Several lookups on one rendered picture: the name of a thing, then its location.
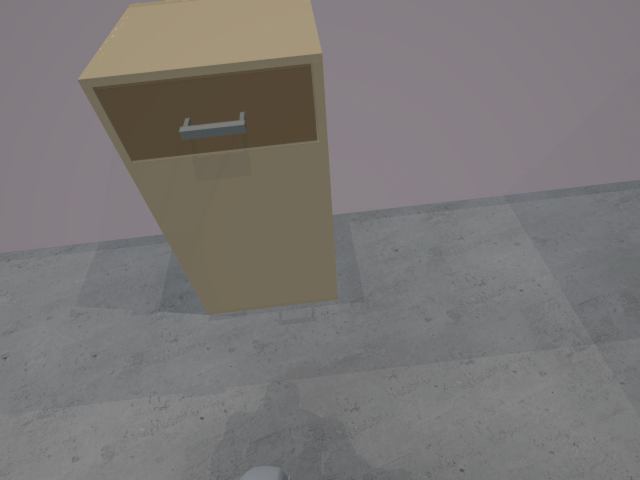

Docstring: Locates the handle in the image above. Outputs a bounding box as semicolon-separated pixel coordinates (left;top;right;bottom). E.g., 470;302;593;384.
179;112;247;140

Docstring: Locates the cabinet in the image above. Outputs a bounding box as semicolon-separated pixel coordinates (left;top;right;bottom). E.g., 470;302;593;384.
78;0;338;315

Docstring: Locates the drawer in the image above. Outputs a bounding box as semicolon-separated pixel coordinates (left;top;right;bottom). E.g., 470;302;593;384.
96;64;317;161

